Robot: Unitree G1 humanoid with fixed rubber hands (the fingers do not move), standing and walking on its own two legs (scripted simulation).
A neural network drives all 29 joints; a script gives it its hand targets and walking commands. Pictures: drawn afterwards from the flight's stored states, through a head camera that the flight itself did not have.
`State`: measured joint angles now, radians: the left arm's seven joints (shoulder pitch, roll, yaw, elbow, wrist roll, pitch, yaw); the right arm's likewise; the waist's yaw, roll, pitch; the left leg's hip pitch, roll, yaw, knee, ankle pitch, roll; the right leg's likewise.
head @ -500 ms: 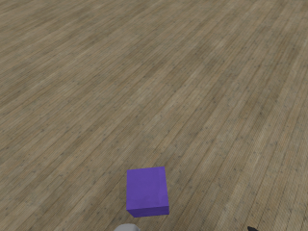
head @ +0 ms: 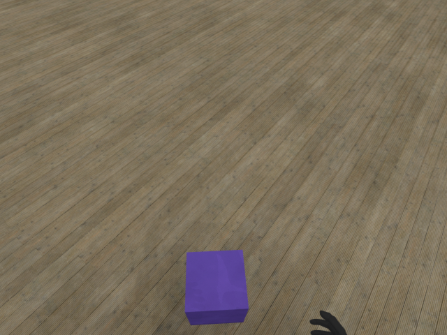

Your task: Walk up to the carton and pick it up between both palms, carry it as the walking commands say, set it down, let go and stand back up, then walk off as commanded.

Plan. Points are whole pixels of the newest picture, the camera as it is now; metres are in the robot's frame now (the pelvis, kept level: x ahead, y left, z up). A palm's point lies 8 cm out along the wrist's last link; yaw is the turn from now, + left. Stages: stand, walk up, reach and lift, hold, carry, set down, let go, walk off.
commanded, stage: walk up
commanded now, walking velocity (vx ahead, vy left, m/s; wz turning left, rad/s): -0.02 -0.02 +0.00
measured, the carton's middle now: (216, 288) +0.36 +0.04 -0.64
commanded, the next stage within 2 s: none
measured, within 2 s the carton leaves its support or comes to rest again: neither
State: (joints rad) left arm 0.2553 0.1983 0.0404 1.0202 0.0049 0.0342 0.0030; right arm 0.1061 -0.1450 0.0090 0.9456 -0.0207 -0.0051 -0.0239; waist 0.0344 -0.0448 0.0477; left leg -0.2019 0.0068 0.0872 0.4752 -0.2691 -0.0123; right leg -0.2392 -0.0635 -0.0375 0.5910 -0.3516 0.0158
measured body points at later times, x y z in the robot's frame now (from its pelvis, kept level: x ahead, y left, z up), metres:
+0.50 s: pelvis +0.00 -0.03 +0.01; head +0.01 -0.05 +0.46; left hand +0.04 +0.20 -0.14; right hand +0.00 -0.27 -0.15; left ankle -0.01 +0.13 -0.73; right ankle -0.02 -0.11 -0.73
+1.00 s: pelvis +0.00 -0.06 +0.00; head +0.01 -0.09 +0.45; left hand +0.01 +0.16 -0.14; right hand +0.03 -0.31 -0.17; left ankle -0.03 +0.09 -0.71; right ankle -0.02 -0.11 -0.73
